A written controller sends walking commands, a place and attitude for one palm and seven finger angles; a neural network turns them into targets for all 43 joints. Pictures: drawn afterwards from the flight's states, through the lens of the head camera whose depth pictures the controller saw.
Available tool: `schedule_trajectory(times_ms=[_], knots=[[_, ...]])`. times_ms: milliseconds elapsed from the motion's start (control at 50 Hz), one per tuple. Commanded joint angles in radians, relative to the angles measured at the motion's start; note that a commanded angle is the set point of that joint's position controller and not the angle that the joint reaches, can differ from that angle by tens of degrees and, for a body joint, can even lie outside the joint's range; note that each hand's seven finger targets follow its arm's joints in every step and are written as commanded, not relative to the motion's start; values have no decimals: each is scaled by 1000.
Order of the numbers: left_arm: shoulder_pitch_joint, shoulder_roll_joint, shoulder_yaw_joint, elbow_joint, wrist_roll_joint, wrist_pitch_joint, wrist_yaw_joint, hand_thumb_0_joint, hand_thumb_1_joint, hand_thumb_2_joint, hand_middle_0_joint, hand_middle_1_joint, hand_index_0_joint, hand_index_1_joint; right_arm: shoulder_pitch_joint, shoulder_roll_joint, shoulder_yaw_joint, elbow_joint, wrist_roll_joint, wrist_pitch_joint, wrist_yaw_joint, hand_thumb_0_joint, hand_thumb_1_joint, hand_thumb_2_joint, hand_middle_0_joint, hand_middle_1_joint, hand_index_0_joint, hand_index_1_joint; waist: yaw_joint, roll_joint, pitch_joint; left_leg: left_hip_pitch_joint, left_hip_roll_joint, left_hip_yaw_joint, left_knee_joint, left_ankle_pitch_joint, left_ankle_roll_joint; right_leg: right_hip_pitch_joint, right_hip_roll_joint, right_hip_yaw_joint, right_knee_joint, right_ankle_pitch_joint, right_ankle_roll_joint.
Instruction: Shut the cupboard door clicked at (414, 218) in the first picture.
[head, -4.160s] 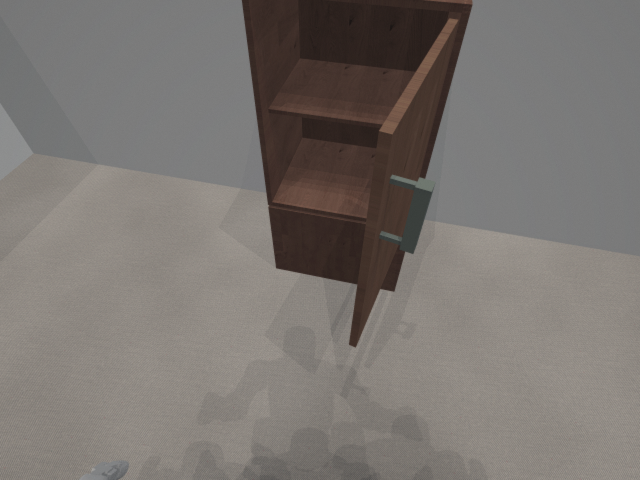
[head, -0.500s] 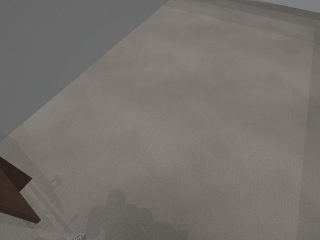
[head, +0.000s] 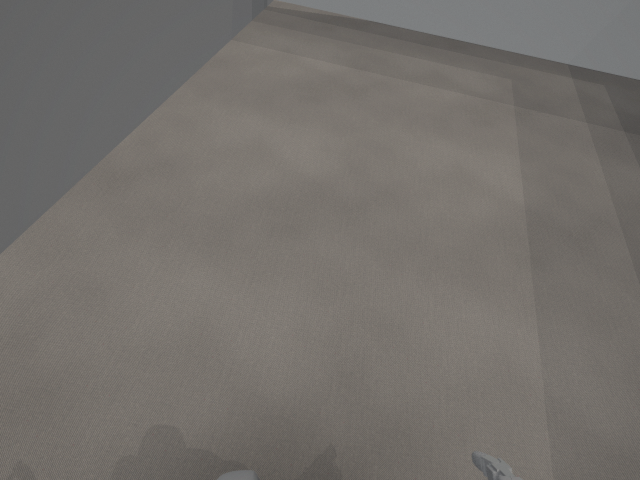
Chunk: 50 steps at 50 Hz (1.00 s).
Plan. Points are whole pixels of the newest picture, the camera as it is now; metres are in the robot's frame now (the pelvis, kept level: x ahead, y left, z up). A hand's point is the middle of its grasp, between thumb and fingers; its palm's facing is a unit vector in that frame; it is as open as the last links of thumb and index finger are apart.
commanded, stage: walk around to get in front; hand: left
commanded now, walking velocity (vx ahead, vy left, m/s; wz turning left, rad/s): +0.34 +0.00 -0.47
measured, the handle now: out of the picture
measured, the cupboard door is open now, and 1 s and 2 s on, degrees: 79 79 79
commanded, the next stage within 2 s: walk to a spot facing it in 1.92 s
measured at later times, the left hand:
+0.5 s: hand (280, 321) +0.39 +0.10 -0.16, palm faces -0.32 -0.94 -0.12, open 7.4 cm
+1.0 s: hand (260, 282) +0.48 +0.16 -0.18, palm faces -0.26 -0.95 -0.16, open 7.3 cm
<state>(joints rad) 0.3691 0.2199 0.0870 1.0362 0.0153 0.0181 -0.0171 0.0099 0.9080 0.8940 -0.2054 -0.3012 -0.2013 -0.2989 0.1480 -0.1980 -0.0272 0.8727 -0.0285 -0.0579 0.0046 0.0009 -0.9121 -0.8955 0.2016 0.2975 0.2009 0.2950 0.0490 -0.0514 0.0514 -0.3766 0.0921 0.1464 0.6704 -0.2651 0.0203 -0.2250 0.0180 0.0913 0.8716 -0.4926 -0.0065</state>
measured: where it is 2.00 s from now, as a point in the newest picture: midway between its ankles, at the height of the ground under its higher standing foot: (380, 309)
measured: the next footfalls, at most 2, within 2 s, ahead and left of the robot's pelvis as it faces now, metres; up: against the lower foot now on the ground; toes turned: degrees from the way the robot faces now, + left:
right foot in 0.52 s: +0.32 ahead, -0.15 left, +0.00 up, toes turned -23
left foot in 0.90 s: +0.55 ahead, +0.04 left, +0.00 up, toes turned -7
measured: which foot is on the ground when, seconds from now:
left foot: down 0.00-0.52, up 0.54-0.88, down 0.90-1.00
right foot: up 0.00-0.50, down 0.52-0.92, up 0.94-1.00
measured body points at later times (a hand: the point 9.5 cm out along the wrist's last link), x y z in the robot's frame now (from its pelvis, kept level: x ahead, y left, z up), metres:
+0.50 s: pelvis +0.20 -0.01 +0.00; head +0.25 -0.01 +0.45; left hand +0.41 +0.15 -0.15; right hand +0.00 -0.17 -0.13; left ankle +0.05 +0.10 -0.72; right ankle +0.28 -0.14 -0.71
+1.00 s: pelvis +0.44 -0.03 +0.00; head +0.45 +0.00 +0.45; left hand +0.50 +0.21 -0.17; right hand +0.44 -0.30 -0.12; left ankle +0.51 +0.04 -0.72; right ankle +0.30 -0.12 -0.65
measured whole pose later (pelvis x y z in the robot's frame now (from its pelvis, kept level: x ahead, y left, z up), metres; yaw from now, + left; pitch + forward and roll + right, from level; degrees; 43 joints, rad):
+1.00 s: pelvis +0.44 -0.03 +0.00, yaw -20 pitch -2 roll -2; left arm 0.34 0.20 0.07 1.11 0.02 -0.01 -0.01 0.00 0.92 0.89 -0.20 -0.30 -0.20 -0.30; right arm 0.21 -0.19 -0.04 0.97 -0.04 -0.08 0.00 0.00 -0.93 -0.90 0.20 0.30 0.20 0.29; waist 0.01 -0.03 0.02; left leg -0.33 0.12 0.20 0.66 -0.29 0.04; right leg -0.29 -0.02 -0.03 1.07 -0.45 -0.03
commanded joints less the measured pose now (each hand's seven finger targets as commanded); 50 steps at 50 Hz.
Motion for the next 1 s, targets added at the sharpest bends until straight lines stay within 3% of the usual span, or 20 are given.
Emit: schedule_trajectory(times_ms=[0, 40, 80, 220, 360, 420, 460, 480, 500, 520, 580, 640, 800, 840, 860, 880, 900, 920, 960, 980], knots=[[-143, 70, 25, -124, 15, -42, -32, 0, 900, 900, -200, -300, -200, -300, 174, -165, -47, 16, 0, -12, -31, 0, -900, -900, 200, 300, 200, 300, -93, 187, 52, 195, 342, -421, -534, -368, 50, -437, -93, -56, 429, 140, -9], [-85, 32, 20, -95, 20, -23, -38, 0, 900, 900, -200, -300, -200, -300, 151, -115, -34, 31, 3, -27, -35, 0, -900, -900, 200, 300, 200, 300, -51, 191, 30, 171, 275, -212, -506, -131, 13, -386, -106, -74, 405, 235, 12], [-70, 15, 18, -89, 20, -8, -35, 0, 900, 900, -200, -300, -200, -300, 171, -97, -33, 51, 7, -34, -37, 0, -900, -900, 200, 300, 200, 300, -37, 189, 24, 169, 253, -117, -508, -53, 26, -393, -110, -82, 397, 291, 23], [-224, -15, 5, -126, 24, -4, -34, 0, 900, 900, -200, -300, -200, -300, 316, -71, -35, 140, 8, -43, -39, 0, -900, -900, 200, 300, 200, 300, -72, 143, 41, 383, 252, 5, -478, 298, 61, -548, -129, -138, 203, 373, 41], [-429, -37, -18, -163, 18, -22, -34, 0, 900, 900, -200, -300, -200, -300, 414, -74, -26, 215, -8, -26, -34, 0, -900, -900, 200, 300, 200, 300, -124, 168, 109, 437, 270, 96, -437, 489, 78, -442, -93, -222, -133, 320, -10], [-331, -10, -15, -131, 18, -38, -23, 0, 900, 900, -200, -300, -200, -300, 405, -103, -33, 223, -5, -19, -32, 0, -900, -900, 200, 300, 200, 300, -73, 189, 26, 483, 273, 150, -254, 886, 64, -261, -12, -285, -224, 223, -61], [-79, 39, 3, -50, 25, -60, -13, 0, 900, 900, -200, -300, -200, -300, 353, -126, -37, 209, 6, -16, -29, 0, -900, -900, 200, 300, 200, 300, 51, 177, -127, 383, 229, 191, 61, 903, 10, 106, 24, -301, -350, 338, -88], [55, 136, 26, -8, 28, -72, 0, 0, 900, 900, -200, -300, -200, -300, 364, -84, -32, 195, 20, -18, -15, 0, -900, -900, 200, 300, 200, 300, 101, 52, -238, 103, 179, 177, 318, 553, -21, 427, -147, -104, -356, 379, -147], [150, 233, 48, 17, 10, -78, 13, 0, 900, 900, -200, -300, -200, -300, 369, -17, -22, 160, 31, -24, -21, 0, -900, -900, 200, 300, 200, 300, 98, -123, -345, -213, 7, 116, 653, -302, -75, 647, -443, 369, -423, 578, -287], [136, 253, 50, 11, -11, -70, 21, 0, 900, 900, -200, -300, -200, -300, 270, -51, -28, 127, 32, -23, -25, 0, -900, -900, 200, 300, 200, 300, 107, -34, -308, -265, 14, -34, 761, -310, -48, 554, -477, 417, -505, 665, -331], [-69, 106, 8, -25, -4, -78, 30, 0, 900, 900, -200, -300, -200, -300, 221, -11, -34, 142, 6, 0, -24, 0, -900, -900, 200, 300, 200, 300, -11, 65, -40, -238, 112, -108, 667, -106, -48, 126, -359, 154, -586, 501, -221], [-128, 60, -5, -24, 10, -92, 33, 0, 900, 900, -200, -300, -200, -300, 325, 35, -29, 172, -2, 28, -17, 0, -900, -900, 200, 300, 200, 300, -100, -7, -28, -119, 110, -76, 469, -75, -65, -56, -274, -3, -633, 425, -183], [-96, 106, 3, -23, 13, -87, 19, 0, 900, 900, -200, -300, -200, -300, 110, -18, -38, 75, 1, 7, 20, 0, -900, -900, 200, 300, 200, 300, -63, -86, 54, -16, 55, -26, 36, 45, -61, -78, -247, 6, -639, 163, -151], [-88, 118, 7, -19, 10, -82, 18, 0, 900, 900, -200, -300, -200, -300, 146, -40, -45, 85, 0, -1, 18, 0, -900, -900, 200, 300, 200, 300, -88, -5, 47, 120, 16, 20, -58, 62, -59, -100, -233, -4, -562, 175, -132], [-93, 112, 6, -21, 8, -79, 15, 0, 900, 900, -200, -300, -200, -300, 229, -69, -50, 111, -3, -8, 11, 0, -900, -900, 200, 300, 200, 300, -128, 44, 17, 243, 0, 21, -119, 47, -55, -121, -192, -39, -430, 249, -113], [-71, 65, 0, -29, 3, -78, 11, 0, 900, 900, -200, -300, -200, -300, 351, -148, -67, 146, -15, -16, -1, 0, -900, -900, 200, 300, 200, 300, -170, 211, -53, 400, 108, -156, -232, -59, -12, -194, -105, -98, -154, 296, -72], [-49, 2, -13, -53, -7, -79, 3, 0, 900, 900, -200, -300, -200, -300, 455, -261, -89, 165, -24, -19, -7, 0, -900, -900, 200, 300, 200, 300, -184, 476, -103, 501, 367, -504, -414, -144, 75, -371, 13, -211, 183, -29, -21], [-89, 45, -10, -61, 3, -70, 14, 0, 900, 900, -200, -300, -200, -300, 439, -237, -76, 170, -16, -8, -19, 0, -900, -900, 200, 300, 200, 300, -183, 457, -94, 439, 417, -601, -490, -280, 84, -421, -18, -90, 368, -57, -34], [-148, 37, -2, -46, 9, -73, -3, 0, 900, 900, -200, -300, -200, -300, 291, -141, -49, 130, -9, -18, -25, 0, -900, -900, 200, 300, 200, 300, -130, 189, 41, 279, 364, -446, -496, -233, 87, -473, -106, -68, 443, 125, -34], [-127, 18, -3, -33, 14, -69, -8, 0, 900, 900, -200, -300, -200, -300, 254, -107, -39, 126, -8, -27, -27, 0, -900, -900, 200, 300, 200, 300, -99, 145, 52, 232, 327, -349, -496, -136, 66, -440, -121, -68, 424, 179, -24]])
